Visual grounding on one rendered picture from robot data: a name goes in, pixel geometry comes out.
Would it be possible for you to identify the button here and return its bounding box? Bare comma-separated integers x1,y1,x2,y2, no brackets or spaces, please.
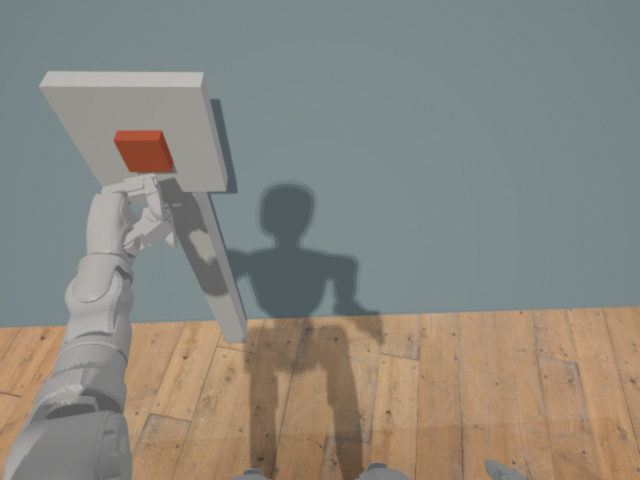
113,130,174,172

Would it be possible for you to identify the robot left hand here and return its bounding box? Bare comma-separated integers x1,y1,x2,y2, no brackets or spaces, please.
86,173,177,267

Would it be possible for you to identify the panel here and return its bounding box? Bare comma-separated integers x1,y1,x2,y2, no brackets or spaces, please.
39,71,247,344

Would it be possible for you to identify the robot shin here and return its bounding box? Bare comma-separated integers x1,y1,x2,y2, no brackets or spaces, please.
243,468,264,476
363,462,387,475

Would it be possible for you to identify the left robot upper arm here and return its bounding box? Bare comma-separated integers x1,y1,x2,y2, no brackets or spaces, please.
8,410,133,480

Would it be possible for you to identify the left robot forearm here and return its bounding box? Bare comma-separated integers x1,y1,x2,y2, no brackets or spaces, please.
2,253,134,480

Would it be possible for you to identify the robot right shin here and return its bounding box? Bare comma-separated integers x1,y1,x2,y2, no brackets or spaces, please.
363,462,387,475

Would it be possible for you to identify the robot right hand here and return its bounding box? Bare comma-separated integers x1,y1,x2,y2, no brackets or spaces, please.
485,459,527,480

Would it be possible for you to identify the robot left shin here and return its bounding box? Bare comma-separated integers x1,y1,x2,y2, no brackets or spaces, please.
243,468,264,476

